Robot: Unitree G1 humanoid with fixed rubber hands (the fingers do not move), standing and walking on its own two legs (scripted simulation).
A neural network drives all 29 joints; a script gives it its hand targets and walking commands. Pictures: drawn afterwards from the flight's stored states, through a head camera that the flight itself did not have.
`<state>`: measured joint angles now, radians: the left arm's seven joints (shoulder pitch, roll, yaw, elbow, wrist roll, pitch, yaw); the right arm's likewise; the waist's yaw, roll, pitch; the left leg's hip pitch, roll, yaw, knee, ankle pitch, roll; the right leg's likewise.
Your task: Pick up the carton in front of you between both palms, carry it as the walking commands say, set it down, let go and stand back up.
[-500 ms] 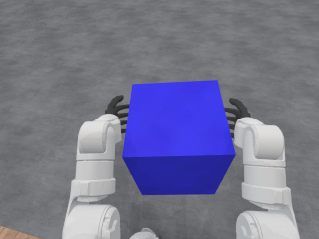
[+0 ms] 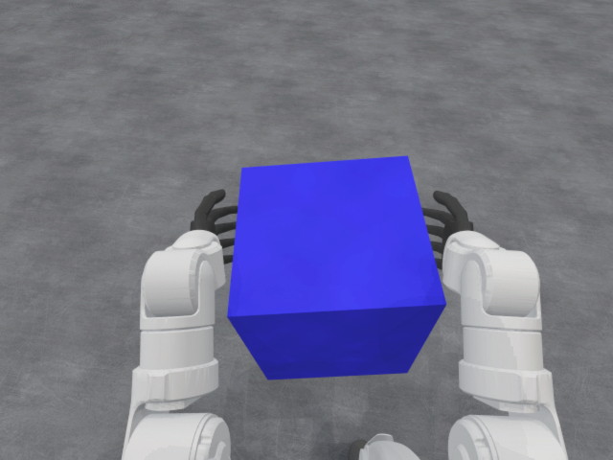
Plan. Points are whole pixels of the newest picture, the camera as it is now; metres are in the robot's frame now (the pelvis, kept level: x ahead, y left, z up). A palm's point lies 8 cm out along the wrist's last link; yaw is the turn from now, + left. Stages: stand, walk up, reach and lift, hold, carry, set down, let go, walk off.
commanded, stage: carry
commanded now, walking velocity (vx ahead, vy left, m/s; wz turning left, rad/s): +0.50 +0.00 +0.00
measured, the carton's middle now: (331, 278) +0.36 -0.01 +0.03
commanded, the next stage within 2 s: none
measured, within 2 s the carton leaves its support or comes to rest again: neither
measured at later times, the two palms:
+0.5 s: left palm (221, 133) +0.58 +0.16 +0.10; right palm (405, 135) +0.59 -0.14 +0.10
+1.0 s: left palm (233, 46) +0.89 +0.17 +0.10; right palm (374, 48) +0.88 -0.13 +0.10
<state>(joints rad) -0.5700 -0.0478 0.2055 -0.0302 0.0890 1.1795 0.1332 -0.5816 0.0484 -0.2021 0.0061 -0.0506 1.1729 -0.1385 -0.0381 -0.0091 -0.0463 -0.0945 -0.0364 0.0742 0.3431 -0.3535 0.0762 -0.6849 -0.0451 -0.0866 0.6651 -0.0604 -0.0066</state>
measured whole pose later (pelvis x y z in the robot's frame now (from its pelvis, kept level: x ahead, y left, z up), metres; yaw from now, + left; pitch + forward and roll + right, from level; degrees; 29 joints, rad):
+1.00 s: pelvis +0.63 +0.02 +0.00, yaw +0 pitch +4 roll +0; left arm -0.12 -0.13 0.09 -0.37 0.12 1.21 0.08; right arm -0.12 0.13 -0.08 -0.35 -0.11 1.20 -0.09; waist -0.01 -0.01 -0.16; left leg 0.02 0.03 0.20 0.23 -0.31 0.01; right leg -0.58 -0.10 -0.15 0.56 -0.05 0.01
